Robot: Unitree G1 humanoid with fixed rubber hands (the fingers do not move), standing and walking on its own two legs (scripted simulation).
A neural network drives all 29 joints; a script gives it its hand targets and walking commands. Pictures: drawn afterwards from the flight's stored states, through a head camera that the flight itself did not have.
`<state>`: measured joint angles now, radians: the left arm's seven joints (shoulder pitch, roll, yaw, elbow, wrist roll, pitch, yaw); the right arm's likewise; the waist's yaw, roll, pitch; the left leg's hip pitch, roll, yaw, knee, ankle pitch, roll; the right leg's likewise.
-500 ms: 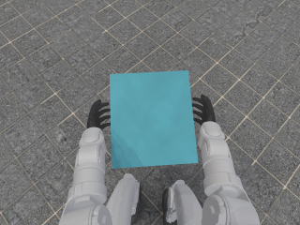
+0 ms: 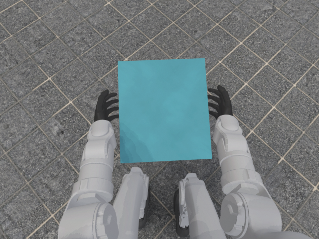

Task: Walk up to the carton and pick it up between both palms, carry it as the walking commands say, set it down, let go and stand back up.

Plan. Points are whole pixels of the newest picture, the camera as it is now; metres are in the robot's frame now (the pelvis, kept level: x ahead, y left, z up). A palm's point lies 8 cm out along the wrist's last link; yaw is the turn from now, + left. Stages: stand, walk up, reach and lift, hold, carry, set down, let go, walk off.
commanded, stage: set down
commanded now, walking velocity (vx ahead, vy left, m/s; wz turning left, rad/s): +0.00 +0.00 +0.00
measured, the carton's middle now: (162, 113) +0.44 +0.02 -0.15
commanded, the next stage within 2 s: none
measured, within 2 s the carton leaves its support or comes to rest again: neither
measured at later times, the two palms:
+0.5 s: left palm (110, 125) +0.39 +0.18 -0.16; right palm (212, 118) +0.43 -0.13 -0.16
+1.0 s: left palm (115, 124) +0.42 +0.18 -0.25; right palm (203, 118) +0.46 -0.12 -0.24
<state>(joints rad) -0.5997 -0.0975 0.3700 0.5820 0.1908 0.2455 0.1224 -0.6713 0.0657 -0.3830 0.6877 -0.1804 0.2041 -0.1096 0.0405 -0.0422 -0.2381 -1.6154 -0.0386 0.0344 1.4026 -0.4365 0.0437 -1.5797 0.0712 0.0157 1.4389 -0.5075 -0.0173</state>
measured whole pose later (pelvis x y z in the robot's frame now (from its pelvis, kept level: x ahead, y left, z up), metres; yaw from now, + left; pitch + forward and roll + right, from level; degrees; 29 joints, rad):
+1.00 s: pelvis -0.03 +0.00 -0.14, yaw -1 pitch +44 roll +0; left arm -0.93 0.04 0.36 0.73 0.08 0.22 0.16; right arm -1.04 -0.06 -0.34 0.86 -0.08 0.18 -0.17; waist 0.06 -0.04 -0.10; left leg -2.13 -0.04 0.03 1.86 -0.49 0.03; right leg -2.10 0.10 -0.01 1.89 -0.56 -0.01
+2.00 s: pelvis -0.06 +0.00 -0.24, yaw -2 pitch +26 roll +0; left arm -1.38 0.30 0.12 1.05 -0.20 0.15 0.16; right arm -1.47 -0.30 -0.06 1.16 0.19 0.14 -0.19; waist 0.09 -0.02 0.52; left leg -2.18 -0.04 0.05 2.21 -0.48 0.04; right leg -2.14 0.11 -0.03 2.25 -0.57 0.00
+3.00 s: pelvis -0.04 +0.00 -0.24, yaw -1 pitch +33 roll +1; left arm -1.31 0.27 0.17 1.20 -0.16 0.06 0.10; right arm -1.39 -0.26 -0.10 1.26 0.14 0.06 -0.14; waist 0.08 -0.03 0.35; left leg -2.26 -0.03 0.06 2.23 -0.54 0.03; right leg -2.24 0.12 -0.03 2.28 -0.61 -0.02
